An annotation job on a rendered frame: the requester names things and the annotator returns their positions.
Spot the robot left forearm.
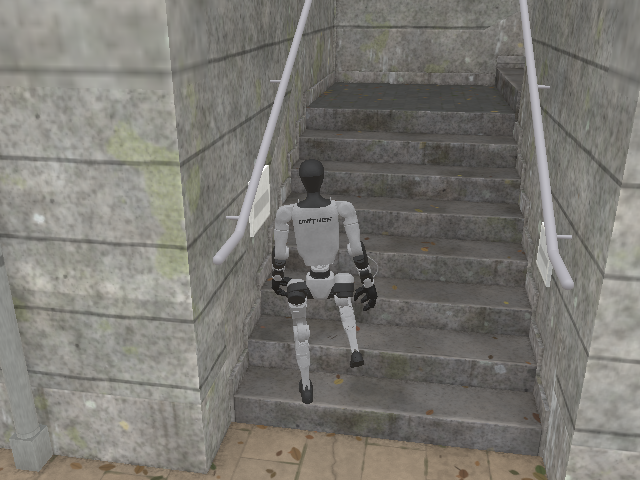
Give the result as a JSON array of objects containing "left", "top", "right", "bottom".
[{"left": 272, "top": 246, "right": 286, "bottom": 281}]

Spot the robot right forearm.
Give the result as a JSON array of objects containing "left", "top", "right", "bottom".
[{"left": 353, "top": 241, "right": 374, "bottom": 288}]

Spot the right robot upper arm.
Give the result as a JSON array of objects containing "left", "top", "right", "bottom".
[{"left": 335, "top": 201, "right": 363, "bottom": 257}]

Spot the robot right hand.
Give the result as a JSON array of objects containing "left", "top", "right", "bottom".
[{"left": 354, "top": 284, "right": 378, "bottom": 311}]

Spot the robot right foot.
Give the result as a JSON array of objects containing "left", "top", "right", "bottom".
[{"left": 350, "top": 351, "right": 364, "bottom": 368}]

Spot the humanoid robot torso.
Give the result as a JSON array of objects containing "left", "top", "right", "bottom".
[{"left": 292, "top": 197, "right": 339, "bottom": 300}]

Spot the robot left hand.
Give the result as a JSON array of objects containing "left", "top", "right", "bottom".
[{"left": 271, "top": 277, "right": 292, "bottom": 297}]

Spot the left robot upper arm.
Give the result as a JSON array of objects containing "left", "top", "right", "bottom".
[{"left": 274, "top": 204, "right": 294, "bottom": 260}]

